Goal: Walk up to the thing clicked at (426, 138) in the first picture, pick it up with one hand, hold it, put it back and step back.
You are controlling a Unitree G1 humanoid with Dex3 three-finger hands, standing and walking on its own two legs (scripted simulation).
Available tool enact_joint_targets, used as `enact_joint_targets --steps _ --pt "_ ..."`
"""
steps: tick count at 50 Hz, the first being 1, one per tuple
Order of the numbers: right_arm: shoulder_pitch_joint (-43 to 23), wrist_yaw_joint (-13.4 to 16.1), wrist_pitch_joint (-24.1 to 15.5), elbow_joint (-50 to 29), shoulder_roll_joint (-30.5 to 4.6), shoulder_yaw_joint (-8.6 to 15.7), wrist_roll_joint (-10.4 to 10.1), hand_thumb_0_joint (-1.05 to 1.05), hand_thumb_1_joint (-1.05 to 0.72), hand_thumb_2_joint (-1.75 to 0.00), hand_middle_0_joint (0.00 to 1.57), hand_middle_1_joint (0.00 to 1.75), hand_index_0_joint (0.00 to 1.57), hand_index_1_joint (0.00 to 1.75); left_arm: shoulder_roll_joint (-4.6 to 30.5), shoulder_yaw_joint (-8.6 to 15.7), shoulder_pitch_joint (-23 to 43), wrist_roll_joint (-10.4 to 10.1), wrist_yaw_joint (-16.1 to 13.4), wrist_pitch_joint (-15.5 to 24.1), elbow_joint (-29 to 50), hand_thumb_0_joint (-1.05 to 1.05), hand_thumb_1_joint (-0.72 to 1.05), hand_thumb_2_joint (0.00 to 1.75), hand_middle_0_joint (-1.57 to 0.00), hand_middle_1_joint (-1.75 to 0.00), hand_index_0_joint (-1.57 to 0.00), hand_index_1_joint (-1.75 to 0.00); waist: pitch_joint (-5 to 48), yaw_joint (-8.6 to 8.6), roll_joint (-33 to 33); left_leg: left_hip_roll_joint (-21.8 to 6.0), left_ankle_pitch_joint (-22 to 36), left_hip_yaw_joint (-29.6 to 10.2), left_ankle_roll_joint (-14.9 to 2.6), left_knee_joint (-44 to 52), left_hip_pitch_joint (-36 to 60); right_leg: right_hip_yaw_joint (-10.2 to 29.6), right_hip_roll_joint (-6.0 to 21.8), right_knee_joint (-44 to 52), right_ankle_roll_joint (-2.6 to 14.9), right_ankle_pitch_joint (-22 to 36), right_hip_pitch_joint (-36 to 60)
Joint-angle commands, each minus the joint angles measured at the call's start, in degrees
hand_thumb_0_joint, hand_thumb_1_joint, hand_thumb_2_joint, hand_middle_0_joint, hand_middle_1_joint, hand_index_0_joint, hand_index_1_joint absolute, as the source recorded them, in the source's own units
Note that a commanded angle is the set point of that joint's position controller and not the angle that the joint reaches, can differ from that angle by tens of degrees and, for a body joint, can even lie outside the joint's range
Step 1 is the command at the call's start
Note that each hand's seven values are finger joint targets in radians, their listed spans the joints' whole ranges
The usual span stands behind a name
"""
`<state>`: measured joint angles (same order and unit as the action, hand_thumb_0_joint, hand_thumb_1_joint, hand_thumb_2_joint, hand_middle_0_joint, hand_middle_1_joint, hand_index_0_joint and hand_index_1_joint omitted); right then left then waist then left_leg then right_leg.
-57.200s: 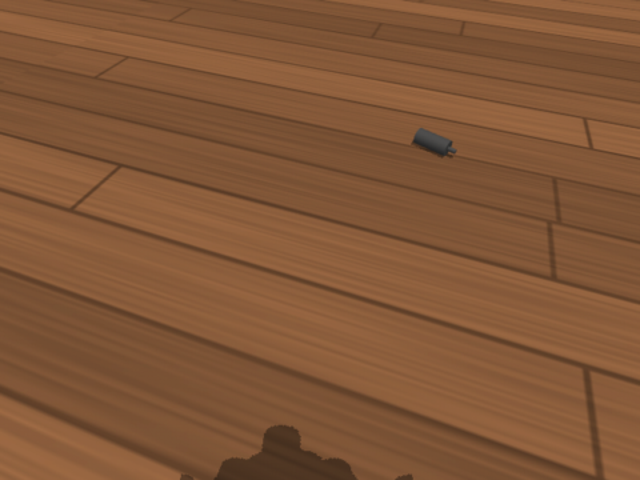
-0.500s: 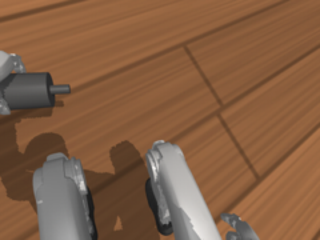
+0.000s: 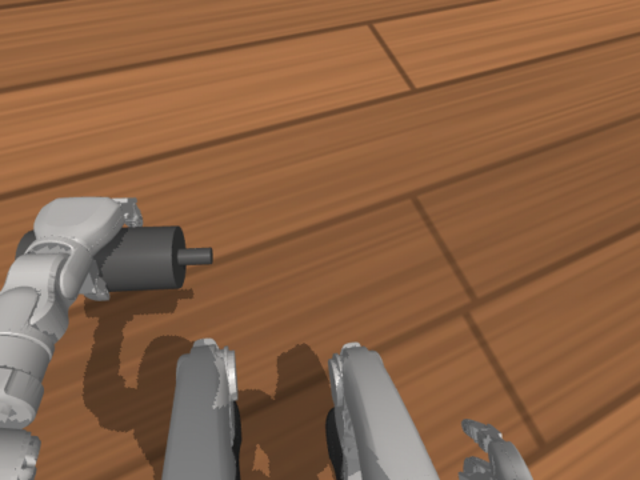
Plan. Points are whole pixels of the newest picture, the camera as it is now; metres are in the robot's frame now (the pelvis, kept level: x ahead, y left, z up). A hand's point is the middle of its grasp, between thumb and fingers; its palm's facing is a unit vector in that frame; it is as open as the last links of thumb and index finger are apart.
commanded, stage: lift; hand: left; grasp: from above
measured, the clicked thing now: (126, 259) +0.42 +0.25 -0.11
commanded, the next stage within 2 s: hold in 0.84 s
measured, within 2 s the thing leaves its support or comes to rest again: neither
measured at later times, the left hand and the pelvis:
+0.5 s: hand (27, 246) +0.35 +0.26 +0.08, palm faces -0.46 -0.04 -0.89, open 11.5 cm; pelvis +0.04 +0.01 +0.16, yaw +4 degrees
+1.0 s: hand out of the picture +0.38 +0.25 +0.15, palm faces -0.47 -0.06 -0.88, open 11.6 cm; pelvis +0.08 +0.01 +0.22, yaw +4 degrees
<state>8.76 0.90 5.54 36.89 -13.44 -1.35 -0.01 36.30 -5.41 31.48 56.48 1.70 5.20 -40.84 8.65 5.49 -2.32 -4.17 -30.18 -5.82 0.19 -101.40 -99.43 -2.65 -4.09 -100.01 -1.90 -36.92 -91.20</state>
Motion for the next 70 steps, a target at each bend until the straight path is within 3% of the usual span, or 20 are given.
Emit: enact_joint_targets --steps 1,4,5,10,13,15,18,19,22,24,26,29,35,38,40,53,61,62,65,70 --pt "5.8 1.6 -2.3 -3.2 -10.3 4.0 -0.7 0.0 -0.9 -0.9 0.2 0.3 0.2 0.3 12.1 4.8 16.5 -0.8 -2.8 -0.2 13.5 0.0 0.6 0.97 -0.86 -0.99 -0.9 -0.95 29.9 1.01 -9.2 1.4 -1.6 1.5 -1.4 21.6 37.2 -0.9 -0.5 22.3 3.26 5.7 16.5" --pt "4.7 2.3 -3.2 -2.8 -10.2 4.1 -1.2 0.0 -0.9 -0.9 0.2 0.3 0.2 0.3 12.0 5.7 12.4 -0.6 -3.4 -0.1 12.5 0.0 0.61 0.98 -0.88 -0.98 -0.91 -0.94 27.1 -0.31 -8.2 1.4 -3.2 1.3 -1.1 27.1 41.8 -0.3 -0.4 26.8 3.22 4.2 20.8" --pt "4.5 2.4 -3.5 -2.5 -9.9 3.9 -1.2 0.0 -0.9 -0.9 0.2 0.3 0.2 0.3 10.1 4.4 12.2 -0.6 -3.4 -0.2 11.6 0.0 0.62 1.0 -0.88 -1.01 -0.92 -0.97 24.9 0.64 -8.1 1.4 -4.0 1.1 -1.07 28.6 42.2 -0.1 -0.3 28.3 3.12 3.9 21.4" --pt "4.0 3.1 -5.2 -1.8 -9.2 3.9 -1.5 0.0 -0.9 -0.9 0.2 0.3 0.2 0.3 8.3 3.9 7.6 -0.1 -4.3 0.3 7.9 0.0 0.63 1.02 -0.88 -1.03 -0.92 -0.99 19.5 -0.19 -5.8 1.8 -3.3 1.5 -0.86 35.6 46.9 0.9 -0.1 35.4 3.18 3.9 27.8" --pt "4.1 3.4 -6.2 -1.8 -9.0 4.1 -1.8 0.0 -0.91 -0.9 0.2 0.3 0.2 0.3 4.7 1.0 7.2 -0.3 -4.3 1.2 6.9 0.0 0.67 0.99 -0.9 -1.03 -0.95 -0.98 17.6 0.07 -4.9 1.9 -3.0 1.7 -0.79 39.5 50.4 1.2 -0.1 39.2 3.2 4.2 30.3" --pt "4.1 3.4 -6.7 -1.9 -9.1 4.2 -1.9 0.0 -0.91 -0.9 0.2 0.3 0.2 0.3 4.7 1.3 6.3 0.3 -5.0 1.7 6.1 0.0 0.65 0.96 -0.89 -1.02 -0.94 -0.97 16.3 -0.45 -5.8 2.0 -3.4 1.7 -0.61 42.4 52.2 1.5 0.0 41.2 3.24 4.3 32.4" --pt "4.5 3.4 -7.4 -1.8 -8.9 4.4 -1.9 0.0 -0.91 -0.9 0.2 0.3 0.2 0.3 2.7 0.0 8.4 1.0 -6.6 2.4 6.4 0.0 0.65 0.98 -0.88 -1.05 -0.93 -1.0 16.3 -0.2 -5.7 2.0 -1.1 1.8 -0.38 45.1 56.5 1.6 0.1 43.8 3.18 6.5 35.0" --pt "4.7 3.3 -7.5 -1.9 -9.0 4.6 -2.0 0.0 -0.91 -0.9 0.2 0.3 0.2 0.3 4.2 1.3 7.7 1.4 -7.3 2.6 5.7 0.0 0.66 0.97 -0.88 -1.07 -0.93 -1.01 16.2 -0.75 -5.0 2.3 0.5 2.7 -0.43 45.5 57.9 1.8 0.2 45.3 3.18 7.0 36.5" --pt "5.5 3.0 -7.8 -1.1 -8.7 4.7 -1.8 0.0 -0.91 -0.9 0.2 0.3 0.2 0.3 3.7 1.0 10.1 2.3 -9.4 2.8 5.3 0.0 0.65 1.03 -0.88 -1.09 -0.93 -1.04 15.9 -0.38 -4.8 2.6 2.7 3.6 -0.41 47.5 60.7 2.2 0.4 48.1 2.9 8.6 39.6" --pt "5.8 2.8 -7.9 -0.9 -8.7 5.0 -1.9 0.0 -0.91 -0.9 0.2 0.3 0.2 0.3 2.3 0.0 10.2 2.8 -10.6 2.5 4.0 0.0 0.66 1.04 -0.88 -1.11 -0.93 -1.06 15.9 -0.62 -3.5 2.6 4.9 3.8 -0.38 49.0 63.2 2.2 0.5 49.7 2.89 10.7 41.6" --pt "6.3 2.6 -7.8 -0.8 -8.8 5.3 -1.9 0.0 -0.91 -0.9 0.2 0.3 0.2 0.3 3.6 1.5 8.2 3.4 -11.6 1.8 3.2 0.0 0.65 1.07 -0.87 -1.13 -0.92 -1.08 16.7 -1.57 -3.0 2.9 8.5 4.4 -0.41 49.9 64.7 2.6 0.6 51.0 2.77 13.7 44.9" --pt "6.5 2.3 -7.3 -0.9 -8.8 5.7 -1.9 0.0 -0.91 -0.9 0.2 0.3 0.2 0.3 1.7 0.3 7.8 3.6 -12.1 0.1 2.8 0.0 0.67 1.12 -0.89 -1.17 -0.94 -1.12 17.0 -1.86 -2.7 3.1 13.0 5.0 -0.35 51.8 67.6 2.8 0.5 52.8 2.66 18.2 48.5" --pt "6.6 2.3 -6.5 -0.9 -8.9 6.3 -2.3 0.0 -0.91 -0.9 0.2 0.3 0.2 0.3 0.1 -0.9 6.3 2.2 -10.3 -2.6 2.7 0.0 0.65 1.1 -0.88 -1.13 -0.92 -1.09 15.6 -2.33 -2.1 3.1 18.8 5.1 -0.21 56.0 73.0 2.7 0.6 56.2 2.52 23.4 54.2" --pt "6.2 2.7 -6.3 -1.3 -8.7 6.3 -2.4 0.0 -0.91 -0.9 0.2 0.3 0.2 0.3 1.2 0.0 4.3 1.2 -8.6 -2.5 4.2 0.0 0.62 1.07 -0.86 -1.11 -0.91 -1.06 15.1 -3.23 -1.7 3.4 20.1 5.5 -0.37 57.8 74.6 2.8 0.7 58.4 2.38 24.5 57.6" --pt "6.2 2.9 -6.1 -1.5 -8.6 6.3 -2.5 0.0 -0.91 -0.9 0.2 0.3 0.2 0.3 0.7 -0.6 4.6 0.8 -7.2 -1.9 5.9 0.0 0.6 1.07 -0.86 -1.11 -0.9 -1.06 14.7 -2.77 -1.1 3.5 21.1 5.6 -0.52 58.8 76.0 3.2 0.7 59.6 2.25 25.5 59.0" --pt "5.0 3.0 -5.2 -2.0 -9.0 6.6 -2.6 0.0 -0.9 -0.9 0.2 0.3 0.2 0.3 0.4 -0.7 2.9 2.4 -5.4 -0.7 9.0 0.0 0.54 1.06 -0.78 -1.12 -0.84 -1.07 12.8 -3.45 -2.0 3.4 29.4 6.1 -0.4 63.1 83.2 3.3 0.8 63.6 2.41 31.2 63.8" --pt "3.0 2.9 -4.6 -3.7 -9.0 6.5 -2.9 0.0 -0.9 -0.9 0.2 0.3 0.2 0.3 -0.5 -1.4 1.3 1.5 -3.1 -0.3 11.2 0.0 0.57 1.09 -0.8 -1.16 -0.86 -1.1 10.4 -3.9 0.1 3.8 29.5 6.8 -0.69 65.2 84.5 3.7 1.0 66.3 2.05 32.2 67.1" --pt "2.6 3.0 -4.6 -3.6 -9.1 6.5 -2.8 0.0 -0.89 -0.89 0.2 0.3 0.2 0.3 0.6 -0.4 1.3 1.2 -3.1 -0.2 12.4 0.0 0.58 1.08 -0.79 -1.16 -0.86 -1.09 10.7 -4.16 -0.7 3.8 29.2 6.8 -0.59 65.5 84.6 3.7 1.1 66.5 2.07 31.7 67.5" --pt "1.8 3.1 -4.5 -4.2 -8.9 6.3 -2.9 0.0 -0.9 -0.9 0.2 0.3 0.2 0.3 -0.7 -1.8 0.5 1.0 -2.4 -0.1 12.7 0.0 0.57 1.07 -0.79 -1.14 -0.85 -1.08 9.8 -3.85 0.6 3.8 29.1 6.9 -0.84 66.1 85.4 3.8 1.1 67.1 1.95 32.0 67.3" --pt "0.5 3.2 -4.2 -4.7 -8.9 6.0 -2.9 0.0 -0.9 -0.9 0.2 0.3 0.2 0.3 0.7 -0.3 1.2 1.0 -2.5 0.1 15.1 0.0 0.58 1.1 -0.81 -1.16 -0.86 -1.1 10.0 -4.62 0.0 4.2 29.3 7.4 -0.86 67.1 86.9 4.0 1.5 68.3 1.78 32.7 69.2"
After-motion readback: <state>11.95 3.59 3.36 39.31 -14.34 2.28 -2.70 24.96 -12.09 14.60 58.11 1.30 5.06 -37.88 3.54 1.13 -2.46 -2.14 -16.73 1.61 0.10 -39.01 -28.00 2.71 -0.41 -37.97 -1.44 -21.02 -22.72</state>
